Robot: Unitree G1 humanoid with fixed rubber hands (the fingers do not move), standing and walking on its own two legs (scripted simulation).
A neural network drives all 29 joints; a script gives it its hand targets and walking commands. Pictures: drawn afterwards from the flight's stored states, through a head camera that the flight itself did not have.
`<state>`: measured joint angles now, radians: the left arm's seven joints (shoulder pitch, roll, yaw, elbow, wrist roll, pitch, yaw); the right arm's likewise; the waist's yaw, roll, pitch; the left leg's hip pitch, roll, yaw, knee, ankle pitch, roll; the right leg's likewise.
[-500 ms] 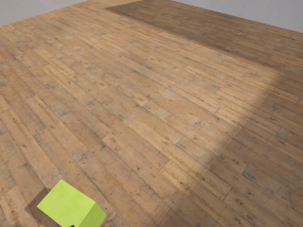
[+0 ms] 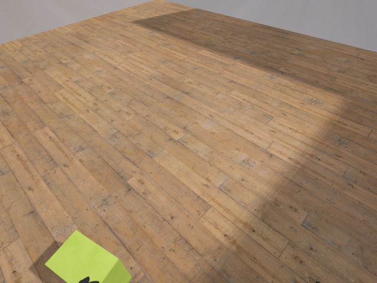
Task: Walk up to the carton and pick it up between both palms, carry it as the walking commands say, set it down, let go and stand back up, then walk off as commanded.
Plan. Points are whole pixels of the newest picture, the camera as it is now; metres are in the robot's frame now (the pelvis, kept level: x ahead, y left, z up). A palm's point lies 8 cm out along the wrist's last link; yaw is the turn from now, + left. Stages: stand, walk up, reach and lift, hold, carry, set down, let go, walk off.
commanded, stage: stand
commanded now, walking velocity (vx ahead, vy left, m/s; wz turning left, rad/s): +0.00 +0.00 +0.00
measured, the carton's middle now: (92, 271) +0.36 +0.49 -0.64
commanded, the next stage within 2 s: walk off in 0.20 s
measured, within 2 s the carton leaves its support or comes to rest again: neither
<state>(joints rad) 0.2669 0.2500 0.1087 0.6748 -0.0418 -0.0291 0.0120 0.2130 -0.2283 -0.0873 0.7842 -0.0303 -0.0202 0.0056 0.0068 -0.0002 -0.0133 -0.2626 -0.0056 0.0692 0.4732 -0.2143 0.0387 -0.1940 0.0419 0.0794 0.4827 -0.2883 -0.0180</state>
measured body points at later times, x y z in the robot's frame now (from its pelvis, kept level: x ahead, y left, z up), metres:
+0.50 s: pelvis +0.00 +0.00 +0.00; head +0.00 +0.00 +0.45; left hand +0.12 +0.28 -0.10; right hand +0.12 -0.26 -0.11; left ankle +0.02 +0.10 -0.74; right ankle -0.02 -0.12 -0.74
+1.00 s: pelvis +0.13 +0.10 +0.00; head +0.16 +0.13 +0.45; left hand +0.27 +0.37 -0.12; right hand +0.15 -0.17 -0.12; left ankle +0.05 +0.15 -0.74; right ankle +0.11 -0.07 -0.67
